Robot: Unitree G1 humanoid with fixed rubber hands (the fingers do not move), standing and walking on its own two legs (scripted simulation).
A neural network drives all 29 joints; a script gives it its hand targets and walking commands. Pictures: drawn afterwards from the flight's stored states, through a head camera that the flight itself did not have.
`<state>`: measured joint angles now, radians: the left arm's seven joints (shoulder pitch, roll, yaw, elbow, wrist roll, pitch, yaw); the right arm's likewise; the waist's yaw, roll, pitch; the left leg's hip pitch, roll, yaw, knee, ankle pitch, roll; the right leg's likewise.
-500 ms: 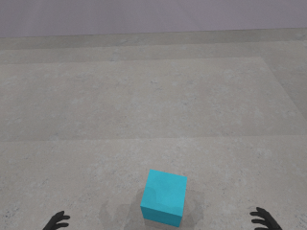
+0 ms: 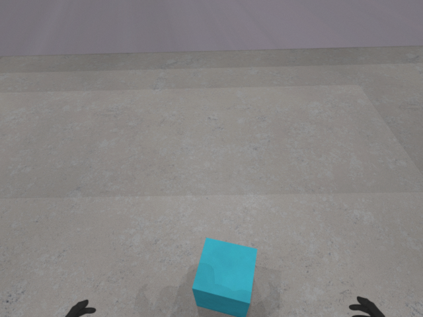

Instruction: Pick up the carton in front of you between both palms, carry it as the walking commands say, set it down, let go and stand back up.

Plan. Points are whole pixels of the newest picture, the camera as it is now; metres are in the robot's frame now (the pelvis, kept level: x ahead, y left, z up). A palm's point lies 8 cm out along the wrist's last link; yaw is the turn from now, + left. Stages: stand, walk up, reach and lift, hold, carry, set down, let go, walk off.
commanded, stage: stand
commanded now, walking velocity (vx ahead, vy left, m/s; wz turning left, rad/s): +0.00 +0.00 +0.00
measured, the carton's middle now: (225, 278) +0.40 -0.02 -0.65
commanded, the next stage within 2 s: none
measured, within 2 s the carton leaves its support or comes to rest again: neither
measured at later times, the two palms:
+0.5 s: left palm out of the picture +0.08 +0.31 -0.09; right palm out of the picture +0.08 -0.30 -0.10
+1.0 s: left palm out of the picture +0.07 +0.31 -0.09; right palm out of the picture +0.07 -0.31 -0.10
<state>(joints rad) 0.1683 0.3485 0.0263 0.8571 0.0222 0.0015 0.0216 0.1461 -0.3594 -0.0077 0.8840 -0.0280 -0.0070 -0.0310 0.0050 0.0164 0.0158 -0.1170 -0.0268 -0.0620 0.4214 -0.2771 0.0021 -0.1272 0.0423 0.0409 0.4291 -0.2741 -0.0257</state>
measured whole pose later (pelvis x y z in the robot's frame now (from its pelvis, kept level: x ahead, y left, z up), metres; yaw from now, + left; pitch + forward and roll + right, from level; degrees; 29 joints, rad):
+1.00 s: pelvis -0.02 +0.00 +0.01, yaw +0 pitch -2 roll +0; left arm 0.12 0.39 0.01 1.03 0.01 -0.01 0.01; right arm 0.12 -0.39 0.00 1.04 -0.01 -0.02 -0.02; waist 0.00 0.01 0.03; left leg -0.09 -0.02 -0.06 0.32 -0.20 0.00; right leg -0.10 0.04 0.05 0.34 -0.19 -0.02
